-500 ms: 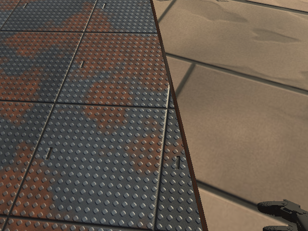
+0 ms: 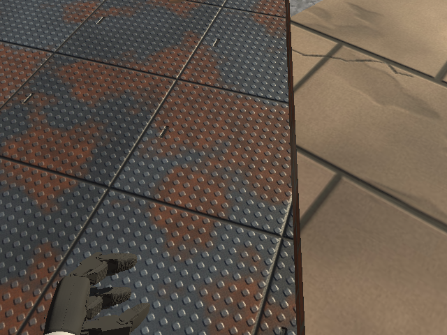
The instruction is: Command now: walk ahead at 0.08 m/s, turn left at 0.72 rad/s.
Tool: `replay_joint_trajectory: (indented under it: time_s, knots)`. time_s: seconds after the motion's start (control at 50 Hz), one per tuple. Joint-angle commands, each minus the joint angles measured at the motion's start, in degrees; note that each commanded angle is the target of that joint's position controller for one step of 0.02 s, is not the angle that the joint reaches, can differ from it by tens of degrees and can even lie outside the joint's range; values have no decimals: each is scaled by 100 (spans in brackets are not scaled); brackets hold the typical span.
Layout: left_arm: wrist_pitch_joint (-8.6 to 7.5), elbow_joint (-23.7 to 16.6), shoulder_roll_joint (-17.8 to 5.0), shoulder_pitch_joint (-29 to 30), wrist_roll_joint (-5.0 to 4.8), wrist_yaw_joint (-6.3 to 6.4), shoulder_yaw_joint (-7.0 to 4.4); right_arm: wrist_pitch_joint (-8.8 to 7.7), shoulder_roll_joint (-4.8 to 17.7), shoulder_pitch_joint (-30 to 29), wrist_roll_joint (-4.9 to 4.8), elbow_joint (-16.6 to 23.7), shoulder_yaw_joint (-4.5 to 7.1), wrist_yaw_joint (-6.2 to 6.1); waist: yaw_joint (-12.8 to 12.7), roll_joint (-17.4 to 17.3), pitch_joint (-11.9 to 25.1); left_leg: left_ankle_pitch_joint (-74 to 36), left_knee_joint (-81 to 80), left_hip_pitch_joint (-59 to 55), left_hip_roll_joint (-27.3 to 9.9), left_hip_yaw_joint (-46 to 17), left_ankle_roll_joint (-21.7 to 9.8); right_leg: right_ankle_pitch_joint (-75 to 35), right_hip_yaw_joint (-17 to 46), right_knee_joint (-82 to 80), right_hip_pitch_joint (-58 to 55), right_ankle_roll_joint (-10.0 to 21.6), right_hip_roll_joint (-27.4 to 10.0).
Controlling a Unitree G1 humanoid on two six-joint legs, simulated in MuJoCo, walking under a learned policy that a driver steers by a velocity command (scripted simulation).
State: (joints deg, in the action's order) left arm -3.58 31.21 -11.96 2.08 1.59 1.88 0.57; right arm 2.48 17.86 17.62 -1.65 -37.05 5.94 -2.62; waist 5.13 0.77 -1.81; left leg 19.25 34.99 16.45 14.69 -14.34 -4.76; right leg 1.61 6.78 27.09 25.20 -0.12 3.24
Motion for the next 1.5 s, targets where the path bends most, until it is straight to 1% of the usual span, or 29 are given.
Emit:
replay_joint_trajectory:
  time_s: [0.02,0.06,0.1,0.14,0.28,0.3,0.34,0.36,0.38,0.4,0.44,0.5,0.7,0.76,0.82,0.84,0.86,0.9,0.98,1.12,1.2,1.26,1.28,1.3,1.32,1.34,1.38,1.46,1.5]
  knots:
    - [118,70,-817,-1362,286,66,-420,-25,114,803,72,569,-29,158,-317,1177,2042,2785,3498,1756,-424,-245,586,-3662,2724,-100,-3219,1724,-3223]
    - [117,2,-574,-732,66,38,-407,111,857,367,128,431,166,182,-345,486,1124,1566,4955,2434,-923,230,1014,-849,2534,-484,-2133,1807,-2676]
    - [192,102,-583,-618,-20,-37,-300,251,591,241,183,467,59,83,-231,35,791,734,5037,2139,-970,296,1066,1188,1886,-714,-1085,1339,-1810]
    - [221,477,-834,-1060,-129,-133,-360,130,109,544,259,439,-117,257,-98,518,668,253,4238,1857,-1075,944,1055,3304,1604,-1219,-660,1004,-1155]
    - [214,549,-1447,-1581,-282,30,-706,-449,83,-642,144,826,-134,124,-461,1216,560,424,386,209,-1103,1236,870,3079,1979,-1450,-424,1069,-849]
    - [357,657,-1474,-1733,117,-140,-781,-315,191,-268,364,632,-212,293,-371,727,584,777,-32,-89,-888,1508,660,3361,1756,-1211,-318,988,-591]
    - [481,540,-1207,-1509,-48,-206,-785,-296,6,8,316,474,-235,233,-47,680,165,-436,-1185,-1357,-834,1767,459,3469,1580,-924,783,714,-168]
    - [458,365,-969,-1160,-113,-187,-764,-354,294,726,350,274,-165,130,349,552,67,-337,-1378,-2905,-1209,1654,356,3388,1107,-308,2215,264,249]
    - [377,226,-284,-1170,-188,-179,-605,-441,727,1014,310,249,-98,43,480,-985,300,1489,-1803,-3447,-2951,-169,258,3449,260,2119,3211,215,642]
    - [212,-267,-236,-527,-184,-166,-523,-425,1369,765,450,372,78,-34,487,-1286,207,3133,-2437,-2991,-4286,-2181,-314,2709,-124,3042,4408,63,292]
    - [166,-191,-588,-383,28,-287,-609,-536,787,235,485,262,-88,8,19,-481,-217,2647,-2385,-2162,-3697,-1513,-349,1737,168,3985,4193,97,-194]
    - [364,218,-676,-1327,59,-493,-641,-681,458,-234,461,163,-233,81,-578,-813,-38,1272,-2531,-1165,-2923,261,-156,1174,-324,5256,3180,7,-365]
    - [480,-379,-253,483,53,-533,-305,-898,221,1119,594,-948,-322,101,-159,-441,-674,-1468,-2650,-2257,-2832,2382,-96,1853,-1250,5539,3974,693,-747]
    - [291,-162,-130,-317,-99,-581,-162,-885,371,563,498,-825,-374,-10,-797,-434,167,-6997,-1686,-1704,-2942,2904,-53,939,-1345,3026,765,1141,-258]
    - [355,517,-1013,-2988,-66,-321,-593,-567,1252,48,281,-916,-68,101,-2338,-1158,1272,-7670,2168,-1253,-3023,2455,-200,1759,-223,332,-2487,1294,78]
    - [280,689,-1633,-2700,61,-229,-657,-618,74,73,308,-599,-341,207,-1475,598,1088,132,4215,853,-2155,1981,-105,1800,927,630,-3807,871,-1097]
    - [197,635,-2195,-3070,180,-151,-782,-754,-244,312,-56,-296,-430,237,-1498,1521,1888,407,5457,2455,-1004,208,-22,240,3892,-417,-4816,1125,-2266]
    - [138,880,-1459,-2513,178,-114,-721,-801,310,309,12,-399,-314,249,-1026,378,1028,-731,5760,3101,-1373,333,40,632,2745,-494,-3833,1376,-2441]
    - [-183,1307,-222,-2160,-21,-210,-309,-326,-318,417,215,-533,-391,425,-238,372,-48,-815,6178,2594,-1663,690,175,-677,89,-848,-1278,278,-1571]
    - [-397,1500,-592,-2124,41,-127,-388,-152,-86,-716,215,147,-387,411,-34,671,-460,-932,3871,3094,-1509,1778,-154,-3570,-1924,-1724,-1790,-145,-1186]
    - [-417,1055,-1370,-1327,-89,130,-571,8,435,515,81,-186,-179,436,674,967,875,-1916,1760,338,-1178,2559,-379,-7938,-2185,-597,-2901,-128,-1557]
    - [-35,825,-1311,-507,-221,99,-651,90,777,2828,40,-947,156,437,1931,378,1158,-2393,-293,-1411,-1339,1880,-1183,-6078,-2144,4011,-2931,226,-1324]
    - [30,631,-529,249,-317,-51,-468,49,330,2493,-75,-1235,118,469,1897,-1387,6,-3042,-1791,-1596,-1369,1538,-1633,-133,-2280,7571,-968,272,24]
    - [-72,-19,378,262,-146,-193,-163,-46,353,1705,118,-1130,-33,441,562,-2595,-708,-5556,338,-1652,-1075,461,-1694,2832,-1448,9863,1846,140,780]
    - [-170,-450,969,-513,42,-181,68,-145,309,1363,305,-942,-149,355,-379,-1900,296,-5899,271,-2382,-1519,-998,-1920,2823,-544,10096,2818,186,524]
    - [-282,-393,702,-1327,164,-244,194,-220,339,1493,447,-920,-124,211,-606,-1123,1152,-2394,-1287,-2832,-2402,-2749,-2101,2491,-186,9621,3182,393,300]
    - [-240,-70,-98,-950,397,-208,50,-453,46,957,471,-802,-158,49,-780,779,-10,-9,-1747,-1243,-2939,-2703,-1676,2381,306,9298,3690,495,-372]
    - [192,-196,-15,-413,-1,-143,187,-910,-31,1024,369,-1024,-446,329,-918,1084,-712,413,-2301,1154,-2111,-446,-338,1682,-561,8036,3408,519,-535]
    - [295,-368,119,308,-14,-169,217,-947,5,1427,329,-1190,-455,295,-392,404,-1005,-1993,-2785,1343,-1689,205,-20,1579,-1393,7018,2853,415,-498]
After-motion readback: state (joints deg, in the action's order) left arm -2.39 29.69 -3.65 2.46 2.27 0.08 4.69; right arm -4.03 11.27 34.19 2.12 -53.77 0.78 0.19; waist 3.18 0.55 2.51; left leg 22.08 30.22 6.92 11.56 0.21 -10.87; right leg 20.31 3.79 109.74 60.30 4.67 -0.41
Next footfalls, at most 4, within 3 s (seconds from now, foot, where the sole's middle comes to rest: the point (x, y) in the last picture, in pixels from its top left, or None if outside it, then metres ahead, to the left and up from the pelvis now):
0.38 left None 0.11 0.15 -0.76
0.84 right None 0.39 -0.15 -0.76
1.28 left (258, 231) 0.80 -0.15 -0.76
1.60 right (293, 127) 1.12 -0.31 -0.62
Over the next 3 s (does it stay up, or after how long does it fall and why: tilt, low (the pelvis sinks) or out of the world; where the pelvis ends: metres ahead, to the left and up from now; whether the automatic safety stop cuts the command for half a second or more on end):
stays up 2.03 -0.70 0.17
